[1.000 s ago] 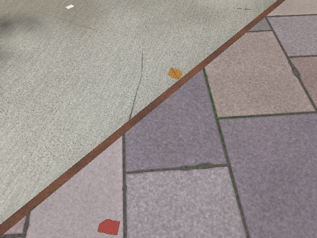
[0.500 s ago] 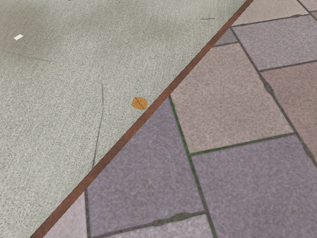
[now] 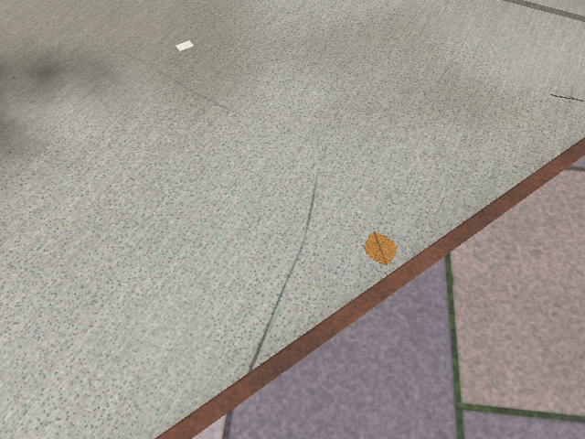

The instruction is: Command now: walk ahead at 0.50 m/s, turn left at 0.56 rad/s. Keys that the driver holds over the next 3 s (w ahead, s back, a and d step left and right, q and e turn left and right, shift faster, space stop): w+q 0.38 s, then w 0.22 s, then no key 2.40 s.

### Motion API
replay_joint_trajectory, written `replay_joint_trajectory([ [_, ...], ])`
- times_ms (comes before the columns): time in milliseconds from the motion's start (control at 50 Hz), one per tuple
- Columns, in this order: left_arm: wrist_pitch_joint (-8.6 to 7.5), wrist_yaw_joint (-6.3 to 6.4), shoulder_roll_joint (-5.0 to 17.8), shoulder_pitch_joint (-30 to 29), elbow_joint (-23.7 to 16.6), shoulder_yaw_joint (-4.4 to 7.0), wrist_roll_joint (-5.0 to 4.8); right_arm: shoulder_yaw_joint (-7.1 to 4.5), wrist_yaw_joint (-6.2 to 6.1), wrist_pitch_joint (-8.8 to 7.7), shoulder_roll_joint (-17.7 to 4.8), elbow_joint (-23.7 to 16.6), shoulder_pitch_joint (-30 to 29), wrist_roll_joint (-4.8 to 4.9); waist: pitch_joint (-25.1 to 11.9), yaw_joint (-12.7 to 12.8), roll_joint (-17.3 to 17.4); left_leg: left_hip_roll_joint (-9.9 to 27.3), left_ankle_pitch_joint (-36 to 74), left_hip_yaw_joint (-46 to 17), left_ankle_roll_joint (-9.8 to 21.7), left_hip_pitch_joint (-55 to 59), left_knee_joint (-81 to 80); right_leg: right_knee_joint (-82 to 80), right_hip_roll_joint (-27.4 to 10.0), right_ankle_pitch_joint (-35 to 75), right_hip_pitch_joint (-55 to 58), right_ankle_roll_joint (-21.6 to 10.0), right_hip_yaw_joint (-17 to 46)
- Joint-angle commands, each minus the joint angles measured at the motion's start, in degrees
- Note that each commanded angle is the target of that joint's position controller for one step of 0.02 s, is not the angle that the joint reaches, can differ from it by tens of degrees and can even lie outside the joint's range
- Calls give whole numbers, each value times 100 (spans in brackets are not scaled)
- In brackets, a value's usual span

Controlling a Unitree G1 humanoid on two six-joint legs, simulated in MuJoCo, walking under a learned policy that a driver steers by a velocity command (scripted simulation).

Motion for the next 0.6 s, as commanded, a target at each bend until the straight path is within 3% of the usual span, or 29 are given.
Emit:
replay_joint_trajectory([
  [20, -425, -14, 665, -502, -825, 79, -57, -223, -41, -132, -795, -158, 1014, 18, -1078, -350, -122, 1775, 424, -3350, 1246, 3417, -2156, 1025, -117, 539, -3279, -242, 872],
  [40, -383, 28, 745, -459, -771, 136, 97, -164, -60, -141, -581, -242, 675, -1, -874, -132, -100, 1547, 959, -2847, 1125, 2727, -2198, 565, -287, 789, -2885, -213, 864],
  [60, -299, 16, 772, -318, -746, 168, 134, -129, -88, -145, -502, -344, 535, -63, -814, 28, 31, 1396, 1253, -2596, 1091, 2281, -2319, 370, -382, 956, -2518, -181, 889],
  [140, -96, 31, 531, -582, -908, 113, 229, -198, -226, -169, -761, -350, 778, -38, -604, 46, 93, 1101, 2113, -1996, 1066, 1613, -2493, -690, -295, 1553, -2454, 140, 645],
  [220, -116, -27, 316, -1468, -1128, -4, 216, -205, -345, -65, -807, -292, 1144, 20, -483, -301, 399, 763, 1672, -1724, 714, 1483, -2321, -2494, 50, 2905, -2274, 238, 574],
  [300, -217, -169, 436, -1985, -1276, 0, 123, -212, -374, 16, -854, -222, 1440, 51, -420, -523, 544, 906, 1013, -2159, 610, 1660, -2027, -3445, 314, 3241, -1902, 162, 608],
  [360, -322, -248, 660, -1886, -1302, 89, 87, -221, -416, 70, -855, -233, 1476, 48, -427, -405, 658, 1117, 828, -2738, 541, 2088, -1586, -3814, 385, 2620, -1638, -22, 720],
  [400, -390, -233, 815, -1147, -1117, 194, 91, -190, -421, 86, -757, -300, 1279, 25, -656, 18, 798, 967, 1289, -2742, 363, 2126, -1057, -4140, 430, 2510, -705, -259, 560],
  [420, -423, -208, 1012, -441, -1004, 265, 200, -85, -388, 57, -478, -348, 1253, -14, -1241, 333, 607, 688, 1371, -2402, 172, 1818, -11, -4006, -72, 2491, 483, -566, 935],
  [440, -409, -178, 1436, 428, -874, 375, 333, 13, -394, 29, -137, -432, 1817, -17, -2141, 348, -475, -11, 148, -1708, -225, 311, 1949, -4027, -1254, 1879, 2515, -1292, 2754],
  [460, -332, -248, 1402, 817, -592, 402, 205, 70, -397, -20, -173, -403, 2300, 121, -2342, 256, -2043, -243, -2141, -1415, -418, -1166, 3317, -4762, -2026, 376, 3190, -1904, 4937],
  [480, -293, -245, 877, 540, -702, 258, 64, -33, -382, -42, -689, -354, 1917, 147, -1504, 389, -1264, 78, -1858, -1594, -431, -1758, 3804, -4995, -1866, -492, 2659, -1719, 4689],
  [500, -219, -222, 664, 255, -747, 188, 78, -58, -373, -34, -808, -458, 1306, 92, -879, 432, -713, 288, -1373, -1380, -436, -1808, 3868, -4998, -1601, -207, 1955, -1490, 3780],
  [520, -173, -220, 597, -3, -754, 139, 140, -47, -360, -44, -733, -563, 963, 3, -481, 312, -387, 435, -1034, -1255, -431, -1651, 3563, -5121, -1350, 475, 1201, -1406, 3158],
  [540, -165, -217, 489, -154, -739, 90, 179, -65, -341, -52, -671, -602, 845, -53, -332, 167, -378, 627, -791, -1223, -426, -1432, 3186, -5225, -1139, 1061, 757, -1350, 2712],
  [560, -174, -218, 447, -256, -734, 57, 205, -63, -316, -46, -593, -584, 936, -38, -299, 8, -487, 752, -678, -1150, -434, -1083, 2828, -5324, -971, 1557, 392, -1295, 2340],
  [600, -209, -232, 512, -203, -632, 70, 151, -7, -301, -18, -385, -564, 983, -47, -358, -55, -637, 822, -660, -881, -507, -838, 2232, -5489, -864, 2251, 187, -1382, 1909],
])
